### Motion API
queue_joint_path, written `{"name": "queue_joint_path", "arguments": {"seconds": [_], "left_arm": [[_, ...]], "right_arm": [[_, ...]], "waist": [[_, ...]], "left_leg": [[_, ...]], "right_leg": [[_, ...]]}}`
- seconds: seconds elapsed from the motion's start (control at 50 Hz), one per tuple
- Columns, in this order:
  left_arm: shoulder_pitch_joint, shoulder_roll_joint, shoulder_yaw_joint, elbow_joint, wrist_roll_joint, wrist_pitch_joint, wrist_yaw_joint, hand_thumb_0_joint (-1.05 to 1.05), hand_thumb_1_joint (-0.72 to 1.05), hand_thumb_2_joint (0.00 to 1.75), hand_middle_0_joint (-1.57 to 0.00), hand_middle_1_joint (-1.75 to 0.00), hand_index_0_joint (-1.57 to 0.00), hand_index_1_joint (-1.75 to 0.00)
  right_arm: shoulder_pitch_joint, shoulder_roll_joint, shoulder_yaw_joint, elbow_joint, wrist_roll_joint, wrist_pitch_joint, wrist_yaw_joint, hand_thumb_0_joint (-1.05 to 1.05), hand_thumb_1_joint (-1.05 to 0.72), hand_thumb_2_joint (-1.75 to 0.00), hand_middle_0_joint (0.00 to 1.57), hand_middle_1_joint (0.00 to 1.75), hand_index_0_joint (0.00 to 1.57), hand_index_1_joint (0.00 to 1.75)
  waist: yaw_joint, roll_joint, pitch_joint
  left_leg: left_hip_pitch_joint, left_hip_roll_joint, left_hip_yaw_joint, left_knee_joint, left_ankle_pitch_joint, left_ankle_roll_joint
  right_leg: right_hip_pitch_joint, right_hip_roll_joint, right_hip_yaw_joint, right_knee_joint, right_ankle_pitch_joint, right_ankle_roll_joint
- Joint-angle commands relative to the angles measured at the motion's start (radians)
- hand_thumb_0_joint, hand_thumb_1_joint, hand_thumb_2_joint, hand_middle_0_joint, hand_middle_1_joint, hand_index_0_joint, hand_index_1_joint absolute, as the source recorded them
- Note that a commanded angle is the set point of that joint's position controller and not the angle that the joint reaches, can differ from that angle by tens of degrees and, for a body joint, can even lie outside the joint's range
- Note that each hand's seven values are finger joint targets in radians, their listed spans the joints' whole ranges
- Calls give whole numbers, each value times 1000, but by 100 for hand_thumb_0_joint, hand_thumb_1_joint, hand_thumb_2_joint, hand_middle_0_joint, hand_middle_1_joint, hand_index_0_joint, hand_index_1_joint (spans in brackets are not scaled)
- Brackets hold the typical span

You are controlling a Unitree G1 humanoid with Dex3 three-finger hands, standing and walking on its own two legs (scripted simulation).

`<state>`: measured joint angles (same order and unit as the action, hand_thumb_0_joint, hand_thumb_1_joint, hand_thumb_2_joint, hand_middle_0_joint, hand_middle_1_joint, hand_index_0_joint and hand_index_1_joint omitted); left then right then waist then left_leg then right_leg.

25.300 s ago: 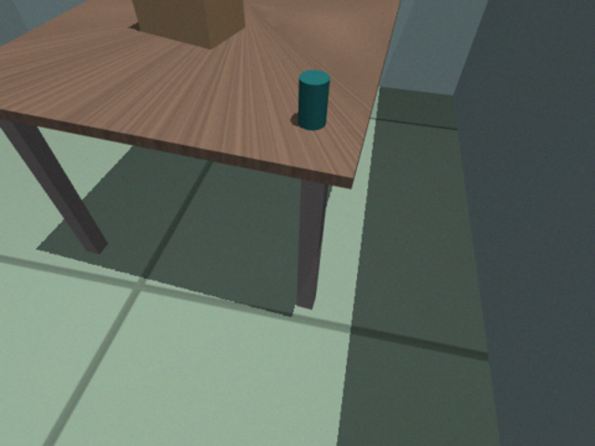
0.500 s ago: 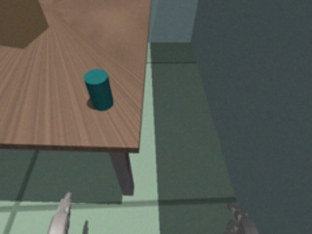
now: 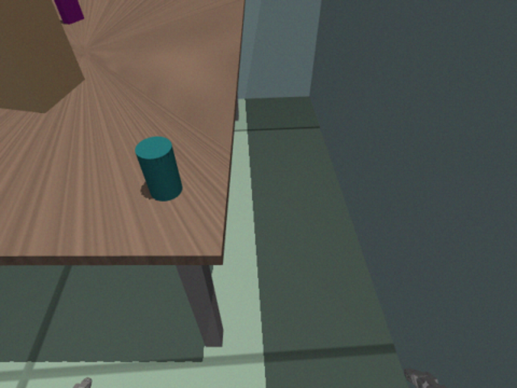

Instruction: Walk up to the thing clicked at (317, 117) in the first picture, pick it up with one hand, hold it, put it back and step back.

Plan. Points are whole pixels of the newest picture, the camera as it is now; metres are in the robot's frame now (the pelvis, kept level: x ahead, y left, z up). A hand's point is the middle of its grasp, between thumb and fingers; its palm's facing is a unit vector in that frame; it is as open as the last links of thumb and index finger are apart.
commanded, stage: home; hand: left
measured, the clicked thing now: (160, 169) +0.51 +0.19 +0.06
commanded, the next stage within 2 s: stand in 1.52 s
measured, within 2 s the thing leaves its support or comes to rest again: neither
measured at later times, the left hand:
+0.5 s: hand out of the picture +0.04 +0.25 -0.13, palm faces -0.06 -0.93 -0.36, open 17.5 cm
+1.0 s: hand out of the picture +0.07 +0.25 -0.13, palm faces -0.04 -0.93 -0.36, open 17.5 cm
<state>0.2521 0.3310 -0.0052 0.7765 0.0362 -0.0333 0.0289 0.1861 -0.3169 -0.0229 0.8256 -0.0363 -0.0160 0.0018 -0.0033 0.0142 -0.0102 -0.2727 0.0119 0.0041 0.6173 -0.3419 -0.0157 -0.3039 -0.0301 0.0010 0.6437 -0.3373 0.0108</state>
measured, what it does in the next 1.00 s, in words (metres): stands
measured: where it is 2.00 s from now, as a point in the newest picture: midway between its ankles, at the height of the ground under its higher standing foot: outside the picture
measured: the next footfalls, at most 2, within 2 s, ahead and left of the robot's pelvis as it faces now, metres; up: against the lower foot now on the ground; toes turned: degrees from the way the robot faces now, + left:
none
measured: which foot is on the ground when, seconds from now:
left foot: down 0.00-1.00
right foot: down 0.00-1.00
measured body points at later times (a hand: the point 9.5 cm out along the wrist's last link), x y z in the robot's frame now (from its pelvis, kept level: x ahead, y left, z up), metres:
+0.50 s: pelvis -0.03 +0.00 +0.02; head -0.03 -0.01 +0.47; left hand +0.04 +0.30 -0.11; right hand +0.02 -0.30 -0.12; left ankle -0.01 +0.13 -0.73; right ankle +0.00 -0.13 -0.73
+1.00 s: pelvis -0.01 +0.00 +0.02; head +0.00 -0.01 +0.47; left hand +0.07 +0.30 -0.11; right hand +0.06 -0.30 -0.12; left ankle -0.01 +0.13 -0.73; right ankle +0.00 -0.13 -0.73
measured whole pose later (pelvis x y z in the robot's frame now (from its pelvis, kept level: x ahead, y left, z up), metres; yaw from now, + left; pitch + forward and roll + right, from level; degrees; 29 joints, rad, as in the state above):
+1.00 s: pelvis -0.01 +0.00 +0.02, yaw -1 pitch -2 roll +0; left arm 0.11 0.35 -0.02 1.15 0.01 -0.02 0.00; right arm 0.13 -0.35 0.01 1.11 -0.01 -0.02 0.00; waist 0.00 0.02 0.03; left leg -0.11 0.02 0.02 0.33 -0.19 -0.02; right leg -0.15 -0.02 0.01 0.36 -0.18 0.02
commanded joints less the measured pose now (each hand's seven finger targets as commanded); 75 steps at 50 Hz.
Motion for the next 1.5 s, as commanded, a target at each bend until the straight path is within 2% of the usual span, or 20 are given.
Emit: {"name": "queue_joint_path", "arguments": {"seconds": [0.0, 0.06, 0.12, 0.24, 0.32, 0.34, 0.36, 0.44, 0.5, 0.52, 0.56, 0.64, 0.86, 0.96, 1.06, 1.2, 1.24, 1.26, 1.36, 1.48], "left_arm": [[-95, 198, 41, -28, -4, -32, 5, 0, -55, 5, -5, -5, -5, -5], [-82, 205, 32, 39, -11, -30, 1, 0, -56, 5, -5, -5, -5, -5], [-102, 232, 28, 96, -12, -27, 1, 0, -56, 5, -5, -5, -5, -5], [-121, 251, 18, 190, -21, -15, -2, 0, -58, 4, -5, -5, -5, -5], [-131, 261, 23, 235, -21, -8, -5, 0, -57, 4, -5, -5, -5, -5], [-133, 259, 23, 242, -20, -8, -6, 0, -56, 5, -5, -5, -5, -5], [-123, 255, 21, 253, -21, -5, -8, 0, -58, 3, -5, -5, -5, -5], [-137, 259, 25, 269, -20, -2, -12, 0, -57, 4, -5, -5, -5, -5], [-131, 253, 28, 280, -21, 2, -15, 0, -57, 4, -5, -5, -5, -5], [-125, 248, 25, 283, -21, -2, -16, 0, -55, 5, -5, -5, -5, -5], [-132, 248, 27, 287, -21, -3, -17, 0, -56, 5, -5, -5, -5, -5], [-142, 241, 23, 297, -23, -8, -14, 0, -58, 4, -5, -5, -5, -5], [-154, 233, 20, 321, -27, 1, -13, 0, -56, 5, -5, -5, -5, -5], [-163, 232, 23, 322, -28, -2, -11, 0, -57, 4, -5, -5, -5, -5], [-180, 236, 27, 322, -29, 1, -11, 0, -56, 5, -5, -5, -5, -5], [-187, 234, 29, 316, -27, -5, -10, 0, -56, 5, -5, -5, -5, -5], [-190, 234, 29, 316, -27, -3, -8, 0, -56, 5, -5, -5, -5, -5], [-188, 237, 31, 318, -29, -2, -10, 0, -57, 4, -5, -5, -5, -5], [-193, 242, 34, 317, -28, 3, -12, 0, -58, 3, -5, -5, -5, -5], [-185, 239, 35, 315, -28, 3, -15, 0, -56, 5, -5, -5, -5, -5]], "right_arm": [[-47, -168, -45, -32, 2, -14, 3, 0, -90, -90, 20, 30, 20, 30], [-57, -186, -41, 22, 3, -13, 4, 0, -90, -90, 20, 30, 20, 30], [-50, -187, -32, 68, 11, -10, 4, 0, -90, -90, 20, 30, 20, 30], [-58, -217, -20, 149, 13, -9, 2, 0, -90, -90, 20, 30, 20, 30], [-48, -227, -14, 183, 11, -5, 2, 0, -90, -90, 20, 30, 20, 30], [-47, -231, -16, 187, 10, -8, 0, 0, -90, -90, 20, 30, 20, 30], [-45, -230, -13, 195, 11, -7, 0, 0, -90, -90, 20, 30, 20, 30], [-33, -230, -15, 211, 11, -4, 2, 0, -90, -90, 20, 30, 20, 30], [-36, -244, -19, 214, 10, -7, 0, 0, -90, -90, 20, 30, 20, 30], [-46, -240, -19, 212, 13, -9, 1, 0, -90, -90, 20, 30, 20, 30], [-40, -233, -16, 217, 15, -11, 0, 0, -90, -90, 20, 30, 20, 30], [-45, -232, -13, 222, 20, -18, -5, 0, -90, -90, 20, 30, 20, 30], [-58, -244, -6, 243, 24, -15, -12, 0, -90, -90, 20, 30, 20, 30], [-70, -246, -8, 239, 26, -14, -14, 0, -90, -90, 20, 30, 20, 30], [-80, -241, -8, 247, 24, -10, -13, 0, -90, -90, 20, 30, 20, 30], [-98, -241, -12, 242, 26, -9, -11, 0, -90, -90, 20, 30, 20, 30], [-99, -239, -12, 244, 27, -7, -10, 0, -90, -90, 20, 30, 20, 30], [-91, -236, -10, 249, 25, -7, -11, 0, -90, -90, 20, 30, 20, 30], [-95, -236, -10, 247, 23, -9, -11, 0, -90, -90, 20, 30, 20, 30], [-96, -247, -11, 249, 24, -13, -11, 0, -90, -90, 20, 30, 20, 30]], "waist": [[-13, -67, 21], [2, -33, -22], [-7, -54, -44], [6, -26, -12], [8, -16, 40], [10, -17, 24], [13, 4, 52], [8, -34, 82], [12, 13, 67], [16, -7, 42], [12, -10, 31], [6, -13, -22], [7, -3, -5], [5, -8, -39], [4, -17, 13], [0, -13, -36], [-2, -21, -31], [-1, -11, -13], [2, -22, -6], [5, -4, -26]], "left_leg": [[34, 64, -68, -155, 126, 46], [79, 73, -78, -177, 179, 41], [119, 73, -73, -200, 184, 36], [126, 88, -88, -268, 178, 33], [71, 83, -90, -313, 92, 34], [79, 91, -94, -313, 103, 36], [71, 88, -97, -331, 53, 34], [54, 76, -92, -328, 5, 34], [33, 95, -115, -364, -60, 39], [51, 93, -106, -345, -11, 40], [69, 95, -102, -346, 9, 36], [126, 106, -94, -332, 165, 35], [160, 111, -80, -339, 239, 27], [184, 118, -70, -323, 336, 28], [173, 113, -70, -348, 247, 21], [202, 120, -64, -327, 302, 24], [205, 119, -62, -333, 285, 22], [193, 113, -59, -346, 241, 22], [176, 120, -65, -361, 225, 22], [192, 121, -60, -362, 249, 26]], "right_leg": [[-21, -88, 105, -214, 129, -69], [39, -85, 94, -223, 193, -64], [67, -98, 111, -260, 206, -65], [96, -93, 107, -300, 169, -53], [103, -84, 110, -331, 56, -41], [119, -85, 110, -328, 75, -44], [86, -80, 109, -339, 41, -39], [48, -84, 129, -380, -78, -38], [78, -70, 113, -345, -25, -38], [96, -77, 117, -352, -3, -40], [94, -77, 120, -351, 20, -38], [141, -87, 112, -330, 196, -37], [155, -87, 98, -335, 279, -32], [199, -97, 97, -323, 388, -28], [162, -91, 100, -355, 294, -26], [199, -102, 101, -353, 379, -27], [191, -97, 98, -358, 366, -26], [177, -95, 104, -370, 320, -24], [181, -90, 98, -361, 273, -30], [190, -93, 101, -353, 317, -31]]}}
